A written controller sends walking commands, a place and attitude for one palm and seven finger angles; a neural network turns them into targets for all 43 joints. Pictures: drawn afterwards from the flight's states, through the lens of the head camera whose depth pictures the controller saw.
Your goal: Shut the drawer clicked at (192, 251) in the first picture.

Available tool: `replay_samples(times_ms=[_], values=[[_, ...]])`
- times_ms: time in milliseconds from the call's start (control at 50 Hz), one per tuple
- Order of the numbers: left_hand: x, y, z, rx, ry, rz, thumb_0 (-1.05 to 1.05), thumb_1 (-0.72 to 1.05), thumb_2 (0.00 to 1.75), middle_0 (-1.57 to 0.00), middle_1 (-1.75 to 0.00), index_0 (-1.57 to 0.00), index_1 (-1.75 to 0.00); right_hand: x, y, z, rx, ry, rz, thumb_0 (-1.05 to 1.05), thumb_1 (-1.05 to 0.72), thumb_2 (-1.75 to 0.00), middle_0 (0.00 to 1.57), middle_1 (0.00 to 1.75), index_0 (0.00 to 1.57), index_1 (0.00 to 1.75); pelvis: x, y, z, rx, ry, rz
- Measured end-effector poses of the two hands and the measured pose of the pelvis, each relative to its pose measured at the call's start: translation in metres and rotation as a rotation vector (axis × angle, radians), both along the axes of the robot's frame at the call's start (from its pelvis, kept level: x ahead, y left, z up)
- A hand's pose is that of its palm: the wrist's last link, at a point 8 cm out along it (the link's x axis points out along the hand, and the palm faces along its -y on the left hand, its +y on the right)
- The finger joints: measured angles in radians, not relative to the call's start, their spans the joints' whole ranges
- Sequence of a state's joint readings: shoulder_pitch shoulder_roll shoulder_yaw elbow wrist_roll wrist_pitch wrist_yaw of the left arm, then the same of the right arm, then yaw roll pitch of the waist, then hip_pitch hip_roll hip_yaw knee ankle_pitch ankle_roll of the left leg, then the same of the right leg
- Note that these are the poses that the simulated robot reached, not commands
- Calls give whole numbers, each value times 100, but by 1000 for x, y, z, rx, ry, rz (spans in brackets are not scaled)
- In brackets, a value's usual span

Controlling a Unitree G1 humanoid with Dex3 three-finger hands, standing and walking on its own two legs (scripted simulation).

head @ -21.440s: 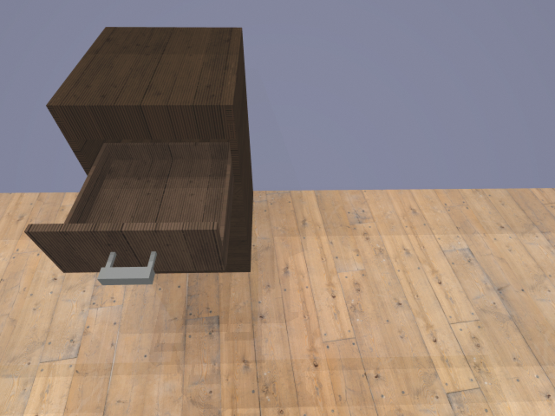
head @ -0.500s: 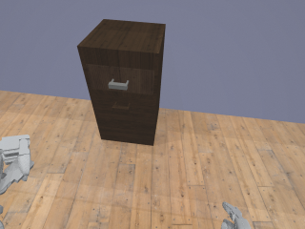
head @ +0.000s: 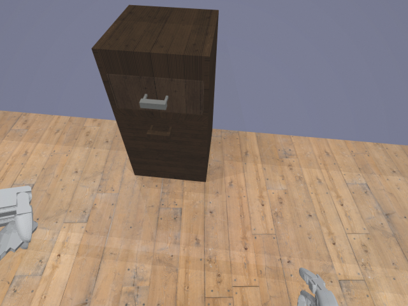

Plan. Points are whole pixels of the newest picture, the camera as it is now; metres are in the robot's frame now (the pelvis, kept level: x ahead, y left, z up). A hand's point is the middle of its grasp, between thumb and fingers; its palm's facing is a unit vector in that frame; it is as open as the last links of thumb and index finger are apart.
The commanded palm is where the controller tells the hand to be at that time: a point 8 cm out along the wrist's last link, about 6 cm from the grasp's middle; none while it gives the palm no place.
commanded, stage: stop stepping back and stand still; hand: left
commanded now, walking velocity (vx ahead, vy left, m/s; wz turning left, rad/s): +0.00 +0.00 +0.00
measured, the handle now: (154, 100) +0.88 +0.24 -0.16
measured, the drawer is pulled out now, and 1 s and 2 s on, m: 0.00 0.00 0.00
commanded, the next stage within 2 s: let the arm hang, fingers relaxed in 0.34 s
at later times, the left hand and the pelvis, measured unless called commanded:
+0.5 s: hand (59, 223) +0.22 +0.24 +0.11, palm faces +0.23 -0.81 -0.53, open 3.2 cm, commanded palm none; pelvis +0.02 +0.00 +0.00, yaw +0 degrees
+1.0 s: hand out of the picture -0.04 +0.22 -0.16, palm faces +0.00 -0.97 -0.25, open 5.1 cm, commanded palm none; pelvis +0.00 +0.01 +0.01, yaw +0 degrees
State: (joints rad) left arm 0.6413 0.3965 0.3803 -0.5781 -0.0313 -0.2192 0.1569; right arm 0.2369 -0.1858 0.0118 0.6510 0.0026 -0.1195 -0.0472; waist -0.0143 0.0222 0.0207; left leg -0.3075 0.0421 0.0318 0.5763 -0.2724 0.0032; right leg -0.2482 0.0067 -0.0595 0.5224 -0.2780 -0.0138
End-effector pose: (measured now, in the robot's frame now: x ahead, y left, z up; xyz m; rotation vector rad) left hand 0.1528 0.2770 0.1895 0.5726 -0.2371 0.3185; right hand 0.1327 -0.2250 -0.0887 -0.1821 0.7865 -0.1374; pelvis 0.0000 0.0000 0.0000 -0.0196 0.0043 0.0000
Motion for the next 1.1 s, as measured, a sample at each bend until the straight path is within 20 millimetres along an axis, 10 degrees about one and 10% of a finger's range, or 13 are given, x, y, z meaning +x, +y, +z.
replay_samples(times_ms=[260,440,480,540,640,720,920,1100], values=[[35,-7,-3,-14,25,-31,1,89,90,-140,-160,-140,-160,58,-19,25,-44,-89,-26,1,-91,-90,20,30,20,30,27,-4,4,17,-5,-11],[27,-6,-2,-14,43,-21,1,89,90,-140,-160,-140,-160,62,-10,25,-17,-89,-14,1,-91,-90,20,30,20,30,25,-4,5,15,-4,-11],[32,-1,-28,-8,138,-24,0,89,90,-140,-160,-140,-160,59,-10,14,2,-72,33,1,-91,-90,20,30,20,30,21,-1,3,15,11,1],[34,12,-117,-127,479,56,0,89,90,-137,-158,-138,-158,48,-15,-12,18,8,55,1,-91,-90,20,30,20,30,15,5,-4,20,20,6],[-20,-8,-258,-362,1025,144,0,90,90,-126,-147,-126,-147,0,-18,-32,8,167,14,1,-91,-90,20,30,20,30,9,7,-9,32,-3,9],[-78,-36,-316,-483,1289,168,1,90,90,-113,-135,-113,-133,-55,-18,-32,-30,333,-21,1,-91,-90,20,30,20,30,5,6,-5,28,-19,8],[-180,-15,-324,-542,1560,343,1,90,90,-75,-95,-75,-93,-145,-6,-36,-20,617,-84,1,-91,-90,20,30,20,30,-4,11,6,6,-17,14],[-196,-19,-316,-528,1604,377,0,91,90,-41,-55,-41,-54,-155,18,-51,67,620,-102,1,-91,-90,20,30,20,30,-4,14,9,17,-29,-2]])
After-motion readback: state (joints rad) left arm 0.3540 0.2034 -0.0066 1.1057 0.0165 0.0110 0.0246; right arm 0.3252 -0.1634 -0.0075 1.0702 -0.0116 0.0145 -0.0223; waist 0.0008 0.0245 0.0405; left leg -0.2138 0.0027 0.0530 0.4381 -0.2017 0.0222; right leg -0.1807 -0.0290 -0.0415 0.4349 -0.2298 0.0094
